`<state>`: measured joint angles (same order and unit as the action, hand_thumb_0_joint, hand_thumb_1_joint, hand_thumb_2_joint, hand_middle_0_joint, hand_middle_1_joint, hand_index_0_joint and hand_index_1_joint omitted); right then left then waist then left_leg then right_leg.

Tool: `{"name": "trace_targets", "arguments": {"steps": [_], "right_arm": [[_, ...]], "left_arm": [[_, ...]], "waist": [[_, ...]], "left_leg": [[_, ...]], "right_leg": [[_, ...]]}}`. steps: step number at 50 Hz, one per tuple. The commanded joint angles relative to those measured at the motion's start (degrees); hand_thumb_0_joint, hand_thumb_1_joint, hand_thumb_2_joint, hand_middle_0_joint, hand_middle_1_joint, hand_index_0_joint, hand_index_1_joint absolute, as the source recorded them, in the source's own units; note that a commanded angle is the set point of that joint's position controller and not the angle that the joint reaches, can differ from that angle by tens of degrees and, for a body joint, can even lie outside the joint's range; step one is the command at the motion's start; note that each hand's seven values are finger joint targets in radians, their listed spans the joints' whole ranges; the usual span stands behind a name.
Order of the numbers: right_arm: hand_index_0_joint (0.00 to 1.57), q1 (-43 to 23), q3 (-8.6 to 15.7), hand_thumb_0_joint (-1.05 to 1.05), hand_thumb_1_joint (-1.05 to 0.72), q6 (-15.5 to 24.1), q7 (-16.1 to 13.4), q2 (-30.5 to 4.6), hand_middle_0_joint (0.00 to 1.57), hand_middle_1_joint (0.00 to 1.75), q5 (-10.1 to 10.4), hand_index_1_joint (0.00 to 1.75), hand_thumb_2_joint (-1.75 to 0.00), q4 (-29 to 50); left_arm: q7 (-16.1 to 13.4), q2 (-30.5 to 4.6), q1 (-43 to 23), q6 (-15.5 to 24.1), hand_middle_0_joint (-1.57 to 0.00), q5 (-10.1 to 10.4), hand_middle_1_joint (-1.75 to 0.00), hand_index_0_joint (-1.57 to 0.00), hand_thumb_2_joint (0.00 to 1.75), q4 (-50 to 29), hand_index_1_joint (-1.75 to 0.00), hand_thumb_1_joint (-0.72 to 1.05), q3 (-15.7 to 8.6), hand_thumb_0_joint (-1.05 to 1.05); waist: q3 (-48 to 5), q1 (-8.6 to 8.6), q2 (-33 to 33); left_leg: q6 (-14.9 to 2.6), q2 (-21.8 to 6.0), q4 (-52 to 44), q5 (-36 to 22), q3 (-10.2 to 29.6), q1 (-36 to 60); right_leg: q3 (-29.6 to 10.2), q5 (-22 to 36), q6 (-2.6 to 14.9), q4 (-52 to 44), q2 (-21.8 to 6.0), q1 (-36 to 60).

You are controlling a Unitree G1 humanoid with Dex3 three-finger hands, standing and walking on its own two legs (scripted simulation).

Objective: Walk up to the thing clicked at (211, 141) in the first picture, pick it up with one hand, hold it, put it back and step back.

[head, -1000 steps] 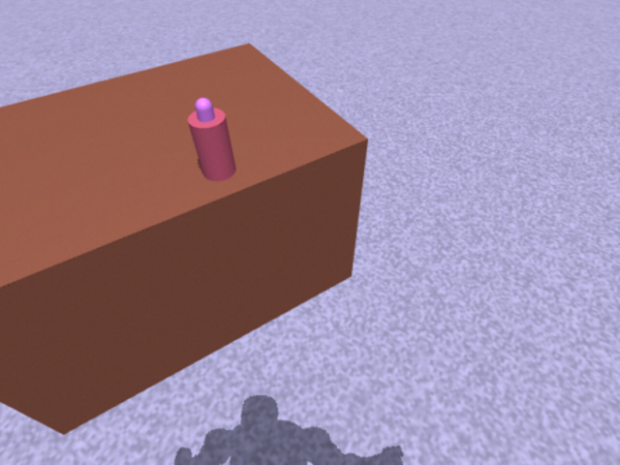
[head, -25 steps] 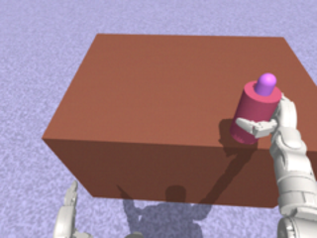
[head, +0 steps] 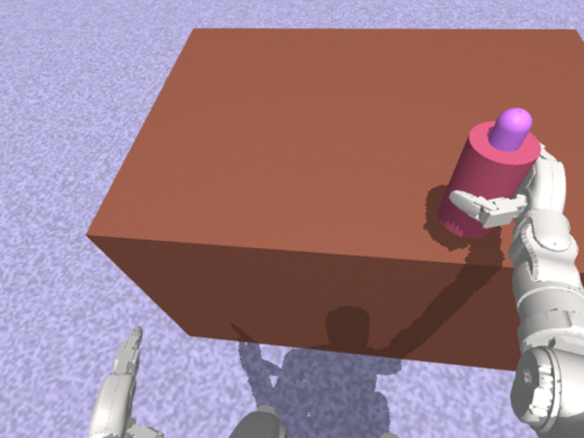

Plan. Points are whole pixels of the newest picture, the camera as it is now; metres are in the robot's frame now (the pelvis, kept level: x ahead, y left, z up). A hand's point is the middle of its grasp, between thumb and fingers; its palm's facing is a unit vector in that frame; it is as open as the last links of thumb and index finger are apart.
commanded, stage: crouch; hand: right
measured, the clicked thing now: (488, 172) +0.47 -0.19 +0.09
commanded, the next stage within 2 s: lower in 0.08 s
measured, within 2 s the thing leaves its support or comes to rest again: rests again in 0.82 s
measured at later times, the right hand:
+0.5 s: hand (478, 195) +0.47 -0.20 +0.03, palm faces +0.17 +0.99 +0.00, open 11.1 cm
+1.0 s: hand (471, 199) +0.49 -0.20 +0.00, palm faces +0.18 +0.98 +0.00, open 11.1 cm
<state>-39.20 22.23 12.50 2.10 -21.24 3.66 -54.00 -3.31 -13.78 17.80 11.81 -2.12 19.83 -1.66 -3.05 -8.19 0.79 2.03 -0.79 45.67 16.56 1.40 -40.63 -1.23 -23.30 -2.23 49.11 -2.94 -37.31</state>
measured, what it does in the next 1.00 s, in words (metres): stands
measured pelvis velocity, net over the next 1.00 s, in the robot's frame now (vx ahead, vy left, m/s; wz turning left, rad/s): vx -0.01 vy -0.01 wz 0.01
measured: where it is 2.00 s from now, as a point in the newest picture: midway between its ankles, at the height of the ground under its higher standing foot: outside the picture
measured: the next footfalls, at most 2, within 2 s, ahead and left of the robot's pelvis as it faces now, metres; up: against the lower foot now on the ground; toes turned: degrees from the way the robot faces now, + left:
none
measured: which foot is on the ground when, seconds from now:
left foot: down 0.00-1.00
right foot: down 0.00-1.00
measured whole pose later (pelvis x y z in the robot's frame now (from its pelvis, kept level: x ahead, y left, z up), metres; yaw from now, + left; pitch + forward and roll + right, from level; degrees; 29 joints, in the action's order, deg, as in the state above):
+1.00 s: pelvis -0.01 -0.01 -0.04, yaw +0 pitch +19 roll +2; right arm -46.4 26.7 22.7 1.9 -26.0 -0.1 -66.8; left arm -0.9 -14.6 20.1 9.8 -4.9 5.4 -1.5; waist -5.5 -12.9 1.6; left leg 2.7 -0.3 57.6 20.1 0.8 -56.4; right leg -2.6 -28.2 -1.8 63.5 -3.2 -54.2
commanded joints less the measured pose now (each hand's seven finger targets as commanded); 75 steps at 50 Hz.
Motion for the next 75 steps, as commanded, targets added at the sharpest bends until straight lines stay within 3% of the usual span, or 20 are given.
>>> {"name": "trace_targets", "arguments": {"steps": [1, 5, 11, 16, 18, 19, 22, 23, 27, 29, 32, 35, 41, 45, 47, 49, 59, 64, 69, 75], "right_arm": [[1.25, -36.70, 2.13, 0.00, -0.14, 10.08, 0.09, -17.33, 1.21, 1.35, 2.19, 1.35, -1.24, 20.51], [1.26, -35.55, 1.89, 0.00, -0.13, 10.19, 0.46, -16.67, 1.22, 1.36, 2.41, 1.36, -1.25, 17.53], [1.21, -37.71, 2.06, 0.00, -0.12, 10.97, 0.34, -17.50, 1.17, 1.31, 1.51, 1.31, -1.20, 13.87], [1.18, -39.70, 3.65, 0.00, -0.11, 12.76, 0.86, -19.81, 1.14, 1.28, 0.83, 1.28, -1.18, 16.07], [1.20, -37.95, 4.13, 0.00, -0.11, 12.83, 1.36, -19.31, 1.15, 1.30, 0.88, 1.30, -1.20, 13.03], [1.20, -37.91, 3.13, 0.00, -0.13, 13.10, 1.85, -17.51, 1.16, 1.30, 1.31, 1.30, -1.19, 12.45], [1.21, -41.47, 5.18, 0.00, -0.12, 14.54, 1.59, -20.55, 1.17, 1.32, 0.95, 1.32, -1.21, 13.69], [1.22, -40.10, 3.64, 0.00, -0.14, 14.72, 1.74, -17.82, 1.18, 1.32, 0.81, 1.32, -1.21, 11.36], [1.21, -43.88, 6.69, 0.00, -0.12, 16.83, 1.04, -24.24, 1.17, 1.32, -0.50, 1.32, -1.21, 13.54], [1.22, -41.88, 6.43, 0.00, -0.13, 16.73, 0.66, -23.69, 1.18, 1.32, -0.77, 1.32, -1.22, 11.20], [1.21, -44.39, 7.58, 0.00, -0.15, 17.28, -0.33, -25.81, 1.17, 1.31, -0.78, 1.31, -1.21, 13.94], [1.23, -42.54, 5.22, 0.00, -0.12, 16.90, -0.89, -21.94, 1.19, 1.34, -0.87, 1.34, -1.24, 10.34], [1.24, -40.06, 3.12, 0.00, -0.03, 17.09, -0.98, -17.97, 1.19, 1.33, -1.17, 1.33, -1.20, 6.34], [1.21, -43.00, 6.32, 0.00, -0.03, 17.83, -0.61, -22.81, 1.17, 1.27, -1.59, 1.27, -1.14, 8.77], [1.23, -39.18, 5.90, 0.00, -0.05, 17.34, -0.37, -20.66, 1.19, 1.30, -1.53, 1.30, -1.15, 3.40], [1.22, -41.86, 6.95, 0.00, -0.06, 18.17, -0.29, -22.97, 1.18, 1.28, -1.59, 1.28, -1.14, 7.20], [1.05, -39.25, 6.18, 0.00, 0.34, 16.46, 0.31, -20.12, 1.04, 0.81, -1.35, 0.81, -0.52, 8.20], [0.76, -37.33, 5.78, 0.00, 0.48, 16.09, 0.56, -20.05, 0.74, 0.59, -2.13, 0.59, -0.37, 6.67], [0.61, -33.58, 4.84, 0.00, 0.54, 13.98, 1.40, -16.50, 0.60, 0.42, -2.54, 0.42, -0.21, -0.41], [0.43, -32.88, 5.62, 0.00, 0.54, 12.99, 2.22, -18.01, 0.43, 0.29, -2.44, 0.29, -0.14, 0.21]], "left_arm": [[-0.86, -9.31, -3.71, 3.23, -0.05, 0.59, -0.04, -0.05, 0.05, -15.58, -0.05, -0.54, -5.02, 0.00], [-0.77, -7.64, 2.46, 2.39, -0.05, 0.52, -0.04, -0.05, 0.04, -11.91, -0.04, -0.54, -3.76, 0.00], [0.02, -6.78, 0.90, 2.26, -0.05, 0.10, -0.04, -0.05, 0.05, -9.10, -0.04, -0.54, -3.82, 0.00], [0.11, -10.64, -1.57, 2.68, -0.05, -0.39, -0.04, -0.05, 0.05, -18.99, -0.05, -0.55, -6.40, 0.00], [0.34, -10.11, 3.47, 2.04, -0.05, -0.56, -0.04, -0.04, 0.05, -15.93, -0.05, -0.55, -6.29, 0.00], [0.49, -9.88, 2.28, 2.05, -0.05, -0.53, -0.04, -0.04, 0.05, -17.62, -0.05, -0.55, -6.24, 0.00], [0.63, -9.41, 0.30, 2.03, -0.05, -0.80, -0.04, -0.04, 0.06, -17.92, -0.05, -0.56, -5.59, 0.00], [0.87, -7.64, 0.83, 2.01, -0.05, -1.02, -0.04, -0.04, 0.06, -17.09, -0.05, -0.56, -4.08, 0.00], [0.90, -8.01, -0.52, 1.99, -0.05, -1.53, -0.04, -0.05, 0.05, -19.98, -0.05, -0.55, -3.59, 0.00], [1.09, -7.16, 4.72, 1.33, -0.05, -1.78, -0.04, -0.05, 0.05, -17.61, -0.05, -0.54, -3.39, 0.00], [0.79, -9.77, 2.47, 1.23, -0.05, -1.81, -0.05, -0.05, 0.05, -20.56, -0.05, -0.54, -5.95, 0.00], [0.60, -11.15, 2.89, 1.15, -0.05, -1.74, -0.05, -0.05, 0.05, -21.57, -0.05, -0.54, -7.64, 0.00], [0.78, -9.39, 0.15, 1.49, -0.05, -1.84, -0.04, -0.04, 0.06, -24.58, -0.05, -0.55, -4.59, 0.00], [0.93, -11.10, 2.68, 1.05, -0.05, -1.97, -0.04, -0.05, 0.05, -26.83, -0.05, -0.55, -6.45, 0.00], [1.55, -8.52, 8.46, 0.07, -0.05, -2.27, -0.04, -0.04, 0.05, -19.54, -0.05, -0.54, -4.91, 0.00], [1.63, -9.82, 4.84, 0.35, -0.05, -2.07, -0.04, -0.05, 0.04, -22.60, -0.04, -0.54, -6.62, 0.00], [1.73, -10.10, 4.66, -0.26, -0.05, -1.60, -0.05, -0.06, 0.03, -29.05, -0.04, -0.52, -6.56, 0.00], [1.70, -9.85, 5.78, -0.63, -0.05, -1.69, -0.04, -0.05, 0.05, -27.98, -0.05, -0.55, -6.47, 0.00], [2.15, -9.68, 6.39, -1.32, -0.05, -1.48, -0.05, -0.05, 0.05, -27.31, -0.05, -0.55, -6.38, 0.00], [2.91, -9.18, 7.71, -2.12, -0.05, -1.05, -0.05, -0.05, 0.05, -28.88, -0.05, -0.55, -6.47, 0.00]], "waist": [[-36.01, -0.39, -5.88], [-31.09, -0.59, -7.06], [-26.20, -1.01, -9.96], [-37.95, -2.26, -8.65], [-36.86, -1.99, -9.07], [-36.11, -3.18, -8.62], [-35.65, -1.93, -10.48], [-33.24, -2.59, -10.37], [-37.69, -2.16, -12.70], [-36.57, -2.38, -13.82], [-39.04, -2.76, -14.84], [-36.27, -4.24, -13.59], [-35.53, -4.14, -9.96], [-40.47, -4.62, -11.72], [-32.64, -4.67, -13.51], [-34.23, -4.89, -14.16], [-37.86, -5.02, -12.12], [-36.28, -4.49, -11.28], [-30.47, -5.64, -9.03], [-29.35, -5.31, -6.80]], "left_leg": [[-1.57, 1.55, -3.22, -17.41, -2.14, 19.38], [-1.55, 1.57, -3.51, -15.59, -2.24, 16.01], [-1.65, 1.35, -2.40, -12.06, -1.94, 9.49], [-1.49, 1.65, 0.32, -16.53, -2.24, 12.83], [-1.77, 1.79, 1.35, -18.34, -2.30, 11.77], [-1.76, 1.84, 1.34, -18.62, -2.33, 11.54], [-1.98, 1.63, 2.47, -15.51, -2.14, 9.03], [-2.10, 1.72, 2.86, -14.25, -2.19, 7.48], [-1.90, 1.82, 4.17, -11.90, -2.05, 5.84], [-1.81, 1.88, 4.23, -11.72, -1.80, 5.97], [-1.69, 1.78, 4.60, -10.43, -1.75, 7.17], [-1.74, 2.30, 4.44, -6.92, -2.33, 3.55], [-1.90, 2.76, 5.92, -8.12, -3.36, 2.84], [-1.91, 2.64, 6.98, -11.79, -3.27, 3.73], [-2.20, 2.49, 7.70, -11.39, -2.93, 0.26], [-2.21, 2.47, 8.27, -10.87, -3.13, -1.08], [-2.14, 2.38, 8.47, -9.51, -3.55, 1.67], [-2.16, 2.17, 8.69, -10.59, -2.87, 2.16], [-2.05, 2.27, 8.56, -8.61, -2.99, -1.60], [-1.71, 1.89, 8.09, -6.11, -2.18, 0.35]], "right_leg": [[1.33, 20.00, 1.71, -5.00, 2.26, 13.47], [1.41, 17.98, 1.79, -5.39, 2.47, 12.34], [1.72, 13.93, 2.02, -4.04, 2.41, 9.09], [1.21, 19.51, 1.76, -1.29, 2.19, 11.74], [1.09, 23.41, 1.40, -0.22, 2.26, 10.95], [1.03, 23.16, 1.43, 0.39, 2.26, 9.75], [0.99, 20.00, 1.35, 0.88, 2.14, 7.71], [0.89, 18.54, 1.31, 1.10, 2.10, 6.06], [0.89, 15.95, 1.36, 2.71, 1.91, 6.00], [1.40, 14.47, 1.51, 3.25, 2.40, 5.18], [1.51, 11.31, 1.67, 3.41, 2.48, 3.64], [0.75, 7.77, 1.77, 3.31, 2.14, 3.28], [-0.09, 11.16, 1.57, 4.33, 1.69, 1.73], [0.00, 16.32, 1.35, 5.84, 1.61, 4.30], [0.55, 16.32, 1.13, 6.30, 1.82, 0.29], [0.06, 16.46, 1.09, 6.66, 1.57, 1.00], [0.02, 12.33, 1.41, 6.54, 1.66, 0.00], [0.65, 12.58, 1.70, 7.32, 2.05, -2.05], [0.26, 10.80, 1.92, 6.88, 1.64, -4.48], [0.87, 7.13, 2.53, 7.34, 2.04, -8.01]]}}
